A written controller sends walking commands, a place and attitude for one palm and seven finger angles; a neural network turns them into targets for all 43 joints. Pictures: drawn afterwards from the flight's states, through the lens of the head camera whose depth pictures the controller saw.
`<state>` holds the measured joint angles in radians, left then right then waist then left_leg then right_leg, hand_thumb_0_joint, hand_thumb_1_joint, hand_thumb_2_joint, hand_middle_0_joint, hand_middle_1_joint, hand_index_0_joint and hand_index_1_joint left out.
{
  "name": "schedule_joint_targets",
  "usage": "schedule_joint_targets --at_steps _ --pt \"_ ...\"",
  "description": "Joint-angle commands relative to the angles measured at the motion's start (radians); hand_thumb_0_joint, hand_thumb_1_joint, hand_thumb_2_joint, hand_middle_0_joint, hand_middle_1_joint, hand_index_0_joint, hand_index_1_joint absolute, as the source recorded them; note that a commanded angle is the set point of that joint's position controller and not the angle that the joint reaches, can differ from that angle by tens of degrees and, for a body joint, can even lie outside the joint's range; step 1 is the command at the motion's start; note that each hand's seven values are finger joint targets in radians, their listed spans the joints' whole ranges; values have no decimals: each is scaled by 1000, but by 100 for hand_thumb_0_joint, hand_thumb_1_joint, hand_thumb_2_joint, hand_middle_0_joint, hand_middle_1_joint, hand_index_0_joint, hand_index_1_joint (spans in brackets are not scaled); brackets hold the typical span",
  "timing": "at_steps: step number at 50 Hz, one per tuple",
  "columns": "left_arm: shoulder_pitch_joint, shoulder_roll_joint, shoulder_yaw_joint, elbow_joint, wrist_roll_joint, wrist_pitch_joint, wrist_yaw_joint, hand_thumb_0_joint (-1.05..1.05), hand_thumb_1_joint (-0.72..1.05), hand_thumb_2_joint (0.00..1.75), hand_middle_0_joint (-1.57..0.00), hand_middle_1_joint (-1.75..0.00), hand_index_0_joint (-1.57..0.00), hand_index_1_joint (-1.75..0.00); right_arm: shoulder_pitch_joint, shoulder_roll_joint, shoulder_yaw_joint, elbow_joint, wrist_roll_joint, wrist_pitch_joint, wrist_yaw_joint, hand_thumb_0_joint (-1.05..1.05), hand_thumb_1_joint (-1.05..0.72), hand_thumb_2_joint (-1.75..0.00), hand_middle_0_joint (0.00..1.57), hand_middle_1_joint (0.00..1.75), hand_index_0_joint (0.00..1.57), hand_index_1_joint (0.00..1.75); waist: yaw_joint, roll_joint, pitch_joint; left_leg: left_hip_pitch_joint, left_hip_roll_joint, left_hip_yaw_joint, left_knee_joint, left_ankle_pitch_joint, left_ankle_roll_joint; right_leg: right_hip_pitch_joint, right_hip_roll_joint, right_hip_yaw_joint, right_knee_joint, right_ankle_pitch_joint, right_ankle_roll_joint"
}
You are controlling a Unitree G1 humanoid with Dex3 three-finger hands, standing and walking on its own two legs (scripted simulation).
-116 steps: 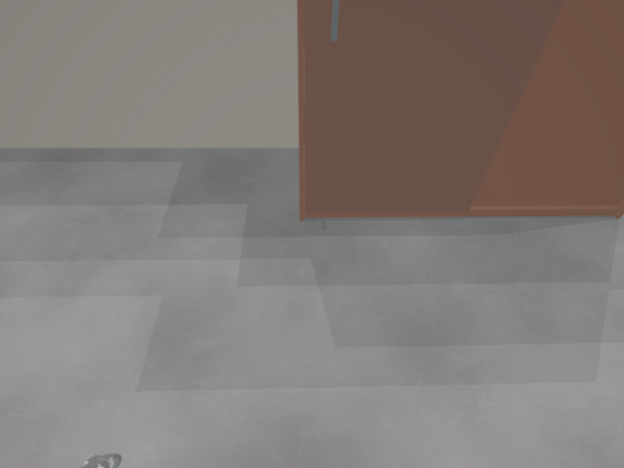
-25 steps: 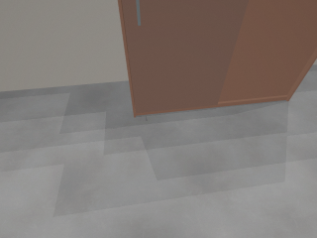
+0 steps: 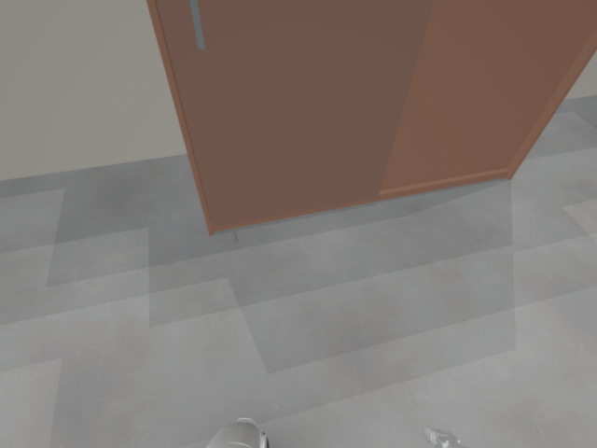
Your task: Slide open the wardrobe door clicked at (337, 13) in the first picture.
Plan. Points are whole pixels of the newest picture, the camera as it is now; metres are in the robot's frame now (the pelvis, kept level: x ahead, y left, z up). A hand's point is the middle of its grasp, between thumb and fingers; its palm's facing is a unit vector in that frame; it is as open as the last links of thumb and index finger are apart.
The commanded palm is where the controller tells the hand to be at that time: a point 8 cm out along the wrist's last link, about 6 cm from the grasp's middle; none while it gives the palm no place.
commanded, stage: walk to a spot facing it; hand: left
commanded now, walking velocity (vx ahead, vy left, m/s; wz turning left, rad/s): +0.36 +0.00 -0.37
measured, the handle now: (194, 7) +0.97 +0.38 +0.14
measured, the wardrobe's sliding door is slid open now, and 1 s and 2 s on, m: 0.00 0.00 0.00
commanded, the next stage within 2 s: turn to face it in 0.44 s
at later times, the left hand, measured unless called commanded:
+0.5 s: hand (256, 299) +0.39 +0.13 -0.15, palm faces -0.30 -0.93 -0.23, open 7.4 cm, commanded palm none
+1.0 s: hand (257, 294) +0.41 +0.14 -0.19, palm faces -0.08 -0.98 -0.16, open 7.4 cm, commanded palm none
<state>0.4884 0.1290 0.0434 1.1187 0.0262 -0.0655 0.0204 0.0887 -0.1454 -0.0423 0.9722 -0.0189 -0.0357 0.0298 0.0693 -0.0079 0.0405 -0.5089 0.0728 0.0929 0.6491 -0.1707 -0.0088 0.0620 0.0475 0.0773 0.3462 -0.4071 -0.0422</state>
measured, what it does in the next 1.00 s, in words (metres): walks ahead: left foot, then right foot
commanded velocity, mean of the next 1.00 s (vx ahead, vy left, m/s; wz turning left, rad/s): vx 0.15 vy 0.00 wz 0.04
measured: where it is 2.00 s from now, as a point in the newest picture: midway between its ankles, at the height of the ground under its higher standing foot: (334, 434)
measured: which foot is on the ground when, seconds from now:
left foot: up 0.00-0.02, down 0.04-0.52, up 0.54-0.90, down 0.92-1.00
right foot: down 0.00-0.02, up 0.04-0.48, down 0.50-0.94, up 0.96-1.00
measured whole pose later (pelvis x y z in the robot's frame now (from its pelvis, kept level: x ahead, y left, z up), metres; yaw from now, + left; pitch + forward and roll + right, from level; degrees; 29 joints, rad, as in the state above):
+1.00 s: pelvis +0.32 -0.03 -0.01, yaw -8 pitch -1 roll -2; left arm 0.21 0.19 0.07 0.99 0.01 0.04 0.02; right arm 0.26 -0.16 -0.04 0.99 -0.03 0.02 0.00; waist -0.01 -0.04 0.04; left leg -0.39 0.04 0.12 0.68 -0.28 0.07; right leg -0.35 -0.07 -0.16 0.90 -0.52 0.03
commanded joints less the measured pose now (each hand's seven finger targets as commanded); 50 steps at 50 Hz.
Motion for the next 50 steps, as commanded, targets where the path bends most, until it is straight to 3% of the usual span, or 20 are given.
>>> schedule_joint_targets --at_steps 1,2,4,8,11,20,23,24,25,26,27,29,32,35,41,44,45,46,47,50 --pt "87 100 41 -54 -20 -10 -3 0 90 90 -20 -30 -20 -30 416 -274 -67 47 -23 -44 -48 0 -90 -90 20 30 20 30 -189 218 -253 779 295 -404 -182 14 146 -517 -16 -46 694 237 -26" --pt "31 90 31 -89 -17 -20 -9 0 90 90 -20 -30 -20 -30 454 -293 -63 54 -10 -35 -45 0 -90 -90 20 30 20 30 -181 250 -224 713 425 -608 -357 -50 214 -615 22 -48 928 -128 -24" --pt "-69 82 27 -112 -6 -1 -17 0 90 90 -20 -30 -20 -30 268 -190 -45 15 0 -37 -48 0 -90 -90 20 30 20 30 -124 180 -26 426 397 -500 -455 -380 200 -722 -101 -38 1036 -21 -20" --pt "-69 47 34 -113 13 53 -43 0 90 90 -20 -30 -20 -30 197 -96 -18 20 -5 -60 -52 0 -90 -90 20 30 20 30 -38 114 51 185 267 -153 -480 -192 136 -625 -161 -61 890 120 4" --pt "-114 49 42 -145 14 69 -53 0 90 90 -20 -30 -20 -30 210 -111 -30 18 -7 -68 -52 0 -90 -90 20 30 20 30 -32 107 40 225 263 -58 -497 -100 151 -651 -182 -85 766 190 28" --pt "-411 79 37 -257 9 60 -68 0 90 90 -20 -30 -20 -30 329 -177 -39 51 -16 -49 -45 0 -90 -90 20 30 20 30 -111 101 83 433 288 96 -396 161 125 -613 -139 -188 356 213 22" --pt "-287 119 43 -227 10 44 -66 0 90 90 -20 -30 -20 -30 321 -209 -40 40 -11 -37 -45 0 -90 -90 20 30 20 30 -43 98 -18 466 257 183 -103 529 86 -371 -50 -262 237 165 -22" --pt "-137 173 56 -182 13 32 -59 0 90 90 -20 -30 -20 -30 311 -207 -37 29 -5 -34 -37 0 -90 -90 20 30 20 30 31 22 -101 348 223 225 128 516 43 -126 -41 -253 178 234 -42" --pt "-17 304 88 -160 14 17 -44 0 90 90 -20 -30 -20 -30 333 -147 -24 -5 10 -35 -26 0 -90 -90 20 30 20 30 72 -214 -239 32 107 234 469 13 -15 180 -319 144 125 302 -141" --pt "46 379 99 -143 -14 20 -35 0 90 90 -20 -30 -20 -30 254 -136 -21 -52 14 -39 -35 0 -90 -90 20 30 20 30 78 -243 -272 -162 7 109 715 -441 -36 235 -496 450 25 558 -250" --pt "-19 363 93 -166 -18 20 -25 0 90 90 -20 -30 -20 -30 221 -154 -26 -48 12 -40 -43 0 -90 -90 20 30 20 30 63 -134 -251 -170 54 -26 750 -366 -24 134 -476 364 12 571 -239" --pt "-179 253 60 -189 -14 15 -8 0 90 90 -20 -30 -20 -30 222 -130 -23 -6 -2 -17 -45 0 -90 -90 20 30 20 30 -23 -5 -129 -96 104 -68 704 -232 -23 -117 -413 194 -21 532 -191" --pt "-294 183 26 -189 -5 6 1 0 90 90 -20 -30 -20 -30 364 -70 -4 70 -7 31 -44 0 -90 -90 20 30 20 30 -126 -72 -84 46 92 -52 529 -166 -38 -340 -327 -54 -52 589 -121" --pt "-312 163 13 -173 -6 13 3 0 90 90 -20 -30 -20 -30 368 -36 3 79 0 44 -40 0 -90 -90 20 30 20 30 -131 -90 -62 119 66 -32 371 -115 -39 -408 -306 -125 -91 459 -104" --pt "-265 187 35 -161 -4 42 10 0 90 90 -20 -30 -20 -30 206 -51 -3 16 1 44 -29 0 -90 -90 20 30 20 30 -63 -103 8 99 46 6 145 -163 -35 -306 -381 -135 -51 379 -103" --pt "-264 195 48 -169 -6 60 13 0 90 90 -20 -30 -20 -30 239 -75 -11 6 -2 46 -25 0 -90 -90 20 30 20 30 -82 -36 -5 219 37 17 -43 -72 -23 -311 -371 -194 92 310 -50" --pt "-245 181 48 -176 -12 68 10 0 90 90 -20 -30 -20 -30 272 -108 -18 6 -4 43 -23 0 -90 -90 20 30 20 30 -94 76 -26 303 57 -34 -147 55 -1 -367 -319 -237 222 244 -2" --pt "-221 136 45 -201 -21 76 4 0 90 90 -20 -30 -20 -30 301 -195 -36 -9 -12 39 -28 0 -90 -90 20 30 20 30 -99 307 -30 350 245 -324 -261 266 103 -511 -193 -292 412 -14 76" --pt "-261 127 37 -240 -17 78 3 0 90 90 -20 -30 -20 -30 324 -250 -47 -15 -14 44 -33 0 -90 -90 20 30 20 30 -120 339 -33 336 369 -495 -351 315 218 -580 -121 -235 632 -279 97" --pt "-329 147 50 -236 -4 78 -3 0 90 90 -20 -30 -20 -30 233 -217 -43 -38 -8 34 -50 0 -90 -90 20 30 20 30 -107 166 -65 303 271 -450 -374 75 196 -661 -147 -88 844 -86 95"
